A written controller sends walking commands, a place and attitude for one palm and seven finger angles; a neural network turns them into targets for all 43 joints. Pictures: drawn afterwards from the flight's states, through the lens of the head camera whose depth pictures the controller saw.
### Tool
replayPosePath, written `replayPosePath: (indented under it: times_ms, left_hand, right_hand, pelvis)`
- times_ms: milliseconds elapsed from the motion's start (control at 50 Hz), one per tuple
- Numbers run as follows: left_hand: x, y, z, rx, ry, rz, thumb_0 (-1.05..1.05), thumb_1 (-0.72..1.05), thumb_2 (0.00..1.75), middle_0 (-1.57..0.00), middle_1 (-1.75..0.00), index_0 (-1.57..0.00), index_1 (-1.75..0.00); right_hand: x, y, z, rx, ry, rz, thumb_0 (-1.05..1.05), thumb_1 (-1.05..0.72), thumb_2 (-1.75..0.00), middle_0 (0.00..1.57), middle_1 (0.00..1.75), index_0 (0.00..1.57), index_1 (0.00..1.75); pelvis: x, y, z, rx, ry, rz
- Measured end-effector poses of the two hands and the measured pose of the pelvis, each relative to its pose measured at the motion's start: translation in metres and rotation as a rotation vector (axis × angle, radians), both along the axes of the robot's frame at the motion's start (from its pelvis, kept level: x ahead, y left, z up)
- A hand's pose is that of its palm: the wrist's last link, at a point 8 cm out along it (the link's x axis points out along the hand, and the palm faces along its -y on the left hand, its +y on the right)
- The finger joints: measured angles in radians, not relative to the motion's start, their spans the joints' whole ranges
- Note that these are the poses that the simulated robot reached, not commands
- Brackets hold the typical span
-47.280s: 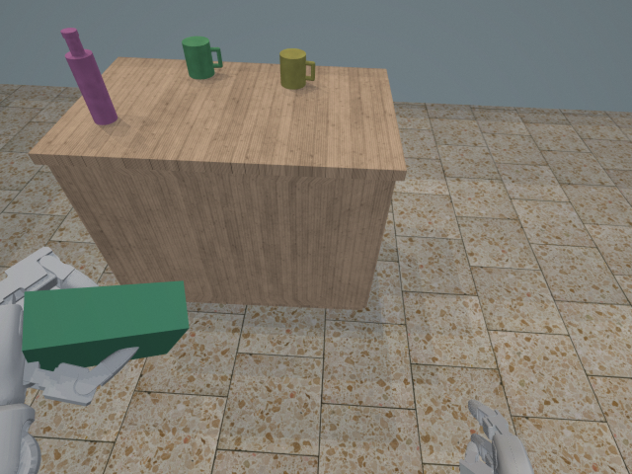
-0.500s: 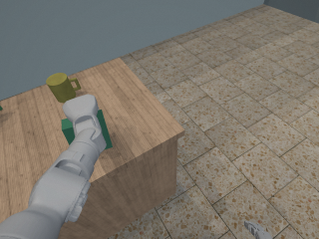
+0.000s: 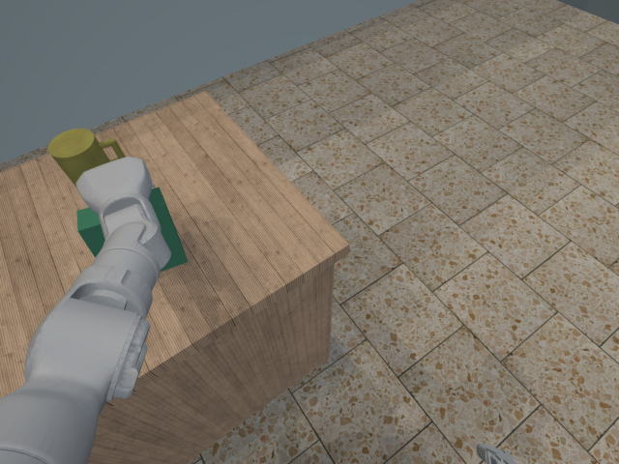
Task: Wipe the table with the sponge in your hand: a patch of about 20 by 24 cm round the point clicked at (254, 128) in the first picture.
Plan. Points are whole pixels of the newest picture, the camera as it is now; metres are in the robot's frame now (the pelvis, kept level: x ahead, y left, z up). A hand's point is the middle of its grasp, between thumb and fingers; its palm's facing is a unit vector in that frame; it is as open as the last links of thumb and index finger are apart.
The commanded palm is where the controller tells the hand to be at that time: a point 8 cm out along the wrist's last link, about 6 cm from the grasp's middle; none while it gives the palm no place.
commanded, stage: wipe forward along the third lane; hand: left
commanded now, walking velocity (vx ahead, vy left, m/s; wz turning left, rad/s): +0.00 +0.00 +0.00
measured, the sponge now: (141, 247) +0.44 +0.23 +0.00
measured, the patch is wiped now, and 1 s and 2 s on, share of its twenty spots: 0.90 0.90 0.90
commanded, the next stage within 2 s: wipe back along the third lane in 0.12 s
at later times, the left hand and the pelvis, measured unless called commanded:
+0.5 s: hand (118, 207) +0.48 +0.25 +0.05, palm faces -0.04 -0.05 -1.00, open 9.0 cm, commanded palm +0.44 +0.24 +0.08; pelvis +0.02 +0.05 +0.01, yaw +0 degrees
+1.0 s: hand (123, 221) +0.45 +0.24 +0.05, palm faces -0.01 -0.04 -1.00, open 9.0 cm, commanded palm +0.40 +0.21 +0.09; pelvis +0.05 +0.09 +0.01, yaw +2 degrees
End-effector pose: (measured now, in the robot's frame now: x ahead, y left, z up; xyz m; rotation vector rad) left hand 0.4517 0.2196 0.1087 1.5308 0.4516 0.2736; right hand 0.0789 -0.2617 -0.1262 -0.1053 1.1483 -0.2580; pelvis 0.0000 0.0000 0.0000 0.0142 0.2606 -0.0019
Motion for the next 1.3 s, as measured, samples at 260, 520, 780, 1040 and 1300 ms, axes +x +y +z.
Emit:
replayPosePath:
  times_ms: [260, 520, 780, 1040, 1300]
  left_hand:
    - [0.022, 0.024, 0.002, -0.004, -0.007, -0.003, 0.0, -0.53, 1.11, -0.89, -1.42, -0.92, -1.47]
    - [0.006, 0.026, -0.002, -0.017, -0.074, -0.068, -0.01, -0.48, 1.09, -0.84, -1.48, -0.86, -1.52]
    - [-0.011, 0.022, 0.0, -0.021, -0.108, -0.097, -0.02, -0.41, 1.05, -0.79, -1.52, -0.81, -1.56]
    - [-0.024, 0.012, 0.0, -0.02, -0.099, -0.114, -0.01, -0.41, 1.05, -0.79, -1.52, -0.82, -1.57]
    - [-0.049, -0.003, 0.001, -0.039, -0.111, -0.136, 0.0, -0.41, 1.05, -0.79, -1.53, -0.82, -1.56]
  right_hand:
    - [-0.017, 0.017, 0.004, -0.022, 0.047, -0.022, 0.01, -0.91, -0.9, 0.2, 0.3, 0.2, 0.3]
    - [0.007, 0.061, 0.008, 0.033, 0.043, 0.01, 0.01, -0.91, -0.9, 0.2, 0.3, 0.2, 0.3]
    - [0.113, 0.116, 0.027, 0.089, -0.107, 0.143, 0.01, -0.91, -0.9, 0.2, 0.3, 0.2, 0.3]
    - [0.175, 0.156, 0.043, 0.139, -0.159, 0.251, 0.01, -0.91, -0.9, 0.2, 0.3, 0.2, 0.3]
    - [0.174, 0.157, 0.046, 0.166, -0.163, 0.262, 0.01, -0.91, -0.9, 0.2, 0.3, 0.2, 0.3]
  pelvis:
    - [0.005, 0.02, 0.0, -0.018, 0.033, -0.001]
    - [0.024, 0.051, 0.007, -0.032, -0.002, 0.005]
    - [0.043, 0.081, 0.011, -0.042, -0.055, 0.024]
    - [0.054, 0.095, 0.011, -0.047, -0.092, 0.044]
    - [0.053, 0.095, 0.012, -0.044, -0.137, 0.029]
